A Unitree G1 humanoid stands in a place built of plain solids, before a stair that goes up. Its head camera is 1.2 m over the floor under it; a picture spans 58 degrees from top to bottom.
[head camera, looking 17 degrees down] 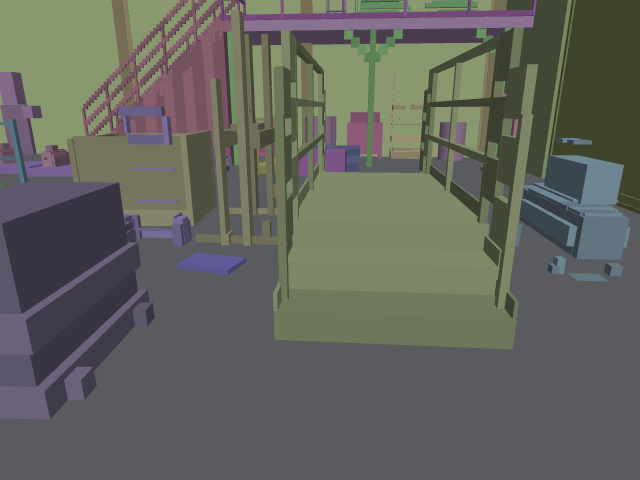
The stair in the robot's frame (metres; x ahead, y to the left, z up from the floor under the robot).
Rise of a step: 0.17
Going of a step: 0.30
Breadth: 1.25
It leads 4 degrees to the right of straight ahead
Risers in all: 3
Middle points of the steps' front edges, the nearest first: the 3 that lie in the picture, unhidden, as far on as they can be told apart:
2.03 -0.38 0.17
2.33 -0.40 0.34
2.63 -0.42 0.51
